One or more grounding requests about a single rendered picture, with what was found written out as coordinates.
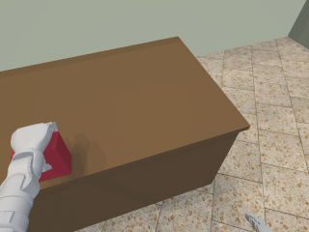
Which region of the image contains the robot left hand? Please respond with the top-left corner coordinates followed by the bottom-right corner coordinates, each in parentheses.
top-left (11, 122), bottom-right (58, 172)

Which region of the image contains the sponge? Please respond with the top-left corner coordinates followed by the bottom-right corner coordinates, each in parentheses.
top-left (11, 131), bottom-right (71, 182)

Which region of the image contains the robot right hand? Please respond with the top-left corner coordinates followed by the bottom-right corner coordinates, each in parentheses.
top-left (243, 213), bottom-right (272, 232)

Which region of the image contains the left robot forearm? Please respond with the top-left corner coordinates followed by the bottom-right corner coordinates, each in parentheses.
top-left (0, 149), bottom-right (44, 232)

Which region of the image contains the table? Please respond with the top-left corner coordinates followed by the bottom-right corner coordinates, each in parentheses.
top-left (0, 36), bottom-right (251, 232)

